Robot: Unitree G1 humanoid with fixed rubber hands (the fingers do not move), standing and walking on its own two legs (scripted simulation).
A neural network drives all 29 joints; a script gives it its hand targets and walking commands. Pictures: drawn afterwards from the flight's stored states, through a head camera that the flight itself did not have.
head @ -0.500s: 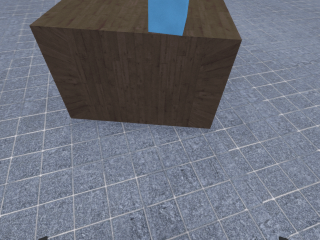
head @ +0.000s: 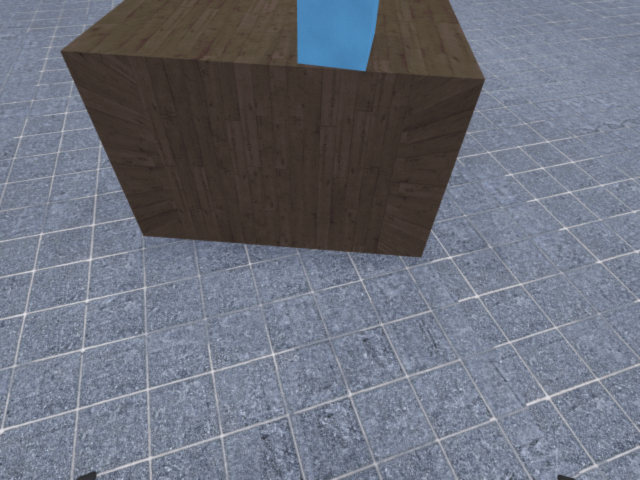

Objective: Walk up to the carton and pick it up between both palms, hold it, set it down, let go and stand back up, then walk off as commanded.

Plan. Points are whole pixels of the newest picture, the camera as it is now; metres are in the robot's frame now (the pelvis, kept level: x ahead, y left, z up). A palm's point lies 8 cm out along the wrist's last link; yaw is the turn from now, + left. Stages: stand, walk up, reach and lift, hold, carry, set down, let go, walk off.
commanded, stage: stand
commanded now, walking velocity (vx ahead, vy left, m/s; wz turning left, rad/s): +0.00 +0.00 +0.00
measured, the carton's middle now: out of the picture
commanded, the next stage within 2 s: none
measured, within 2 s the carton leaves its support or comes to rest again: neither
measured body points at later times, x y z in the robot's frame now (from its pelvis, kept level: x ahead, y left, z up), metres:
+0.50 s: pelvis +0.00 +0.00 +0.00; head +0.01 +0.00 +0.45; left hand +0.11 +0.30 -0.10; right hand +0.09 -0.34 -0.10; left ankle +0.03 +0.15 -0.72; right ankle +0.02 -0.13 -0.72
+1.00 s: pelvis -0.01 +0.00 +0.00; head +0.01 +0.00 +0.45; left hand +0.10 +0.30 -0.10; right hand +0.08 -0.34 -0.10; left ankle +0.03 +0.15 -0.72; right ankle +0.02 -0.13 -0.72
